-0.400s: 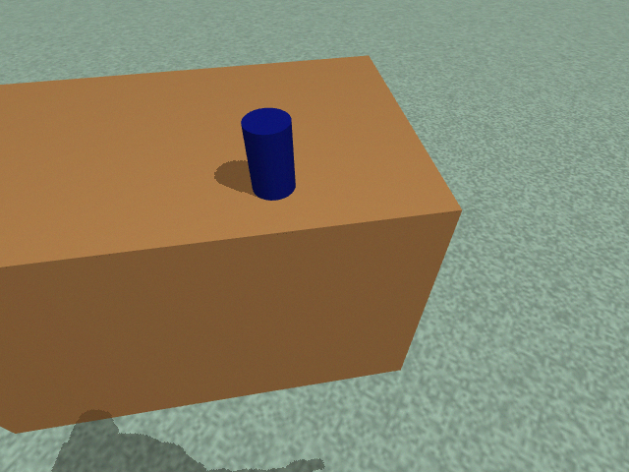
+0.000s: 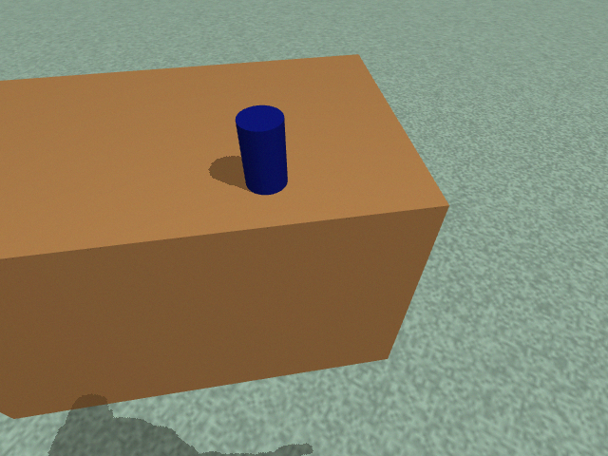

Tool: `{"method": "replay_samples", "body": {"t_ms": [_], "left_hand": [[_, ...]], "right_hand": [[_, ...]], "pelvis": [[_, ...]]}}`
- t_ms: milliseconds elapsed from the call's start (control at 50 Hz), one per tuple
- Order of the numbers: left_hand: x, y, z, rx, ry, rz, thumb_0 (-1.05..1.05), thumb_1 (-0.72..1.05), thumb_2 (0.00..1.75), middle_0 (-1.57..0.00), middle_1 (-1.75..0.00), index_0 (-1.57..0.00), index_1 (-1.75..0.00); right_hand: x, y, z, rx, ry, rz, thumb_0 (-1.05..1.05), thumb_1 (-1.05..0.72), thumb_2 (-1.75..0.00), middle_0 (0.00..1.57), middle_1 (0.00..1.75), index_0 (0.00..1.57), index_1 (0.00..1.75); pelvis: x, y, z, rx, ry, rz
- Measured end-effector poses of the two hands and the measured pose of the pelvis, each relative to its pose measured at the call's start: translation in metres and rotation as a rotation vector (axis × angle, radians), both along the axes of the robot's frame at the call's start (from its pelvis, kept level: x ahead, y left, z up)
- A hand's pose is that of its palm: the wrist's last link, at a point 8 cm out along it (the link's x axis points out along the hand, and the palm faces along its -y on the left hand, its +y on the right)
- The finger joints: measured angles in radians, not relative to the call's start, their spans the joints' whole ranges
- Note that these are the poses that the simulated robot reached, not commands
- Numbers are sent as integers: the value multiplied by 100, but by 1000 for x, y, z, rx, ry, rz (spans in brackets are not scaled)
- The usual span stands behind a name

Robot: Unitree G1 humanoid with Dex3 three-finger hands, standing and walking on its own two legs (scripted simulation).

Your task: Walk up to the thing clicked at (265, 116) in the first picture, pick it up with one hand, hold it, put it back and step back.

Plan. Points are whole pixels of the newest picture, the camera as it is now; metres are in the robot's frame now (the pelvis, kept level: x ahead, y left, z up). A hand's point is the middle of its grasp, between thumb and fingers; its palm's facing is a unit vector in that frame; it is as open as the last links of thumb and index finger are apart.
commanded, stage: stand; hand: right
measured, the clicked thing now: (263, 151) +0.65 +0.11 +0.04
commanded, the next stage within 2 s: walk up in 0.72 s
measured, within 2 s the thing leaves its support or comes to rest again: neither
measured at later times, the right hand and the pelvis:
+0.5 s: hand out of the picture +0.08 -0.25 -0.16, palm faces -0.03 +0.94 -0.34, open 7.4 cm; pelvis +0.00 +0.00 +0.00, yaw +0 degrees
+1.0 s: hand out of the picture +0.11 -0.22 -0.16, palm faces -0.15 +0.92 -0.36, open 7.4 cm; pelvis +0.02 +0.07 -0.02, yaw +7 degrees
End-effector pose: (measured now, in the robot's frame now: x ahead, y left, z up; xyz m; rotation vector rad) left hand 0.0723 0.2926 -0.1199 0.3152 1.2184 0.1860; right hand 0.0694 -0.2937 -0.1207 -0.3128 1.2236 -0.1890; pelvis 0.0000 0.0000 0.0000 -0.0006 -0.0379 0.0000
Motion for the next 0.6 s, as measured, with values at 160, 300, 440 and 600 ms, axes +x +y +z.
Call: {"method": "replay_samples", "body": {"t_ms": [160, 300, 440, 600], "left_hand": [[2, 1, 0, 0, -5, -2, 0, 90, 90, -21, -30, -20, -30], [1, 3, 0, 0, 3, 1, 0, 90, 90, -21, -30, -20, -30], [-1, 4, 0, 1, 11, 5, 0, 90, 90, -21, -30, -20, -30], [0, 6, 1, 6, 8, 7, 0, 90, 90, -21, -30, -20, -30]], "right_hand": [[1, 1, 1, -1, -1, 0, 0, -90, -90, 20, 30, 20, 30], [1, 2, 0, -1, 6, 3, 0, -90, -90, 20, 30, 20, 30], [1, 3, -1, 0, 12, 4, 0, -90, -90, 20, 30, 20, 30], [6, 4, 0, 1, 2, 7, 0, -90, -90, 20, 30, 20, 30]], "pelvis": [[1, 1, 0, -1, 1, 2], [2, 3, 0, 0, 4, 2], [4, 4, 0, 1, 4, 3], [5, 4, 0, 1, 1, 4]]}}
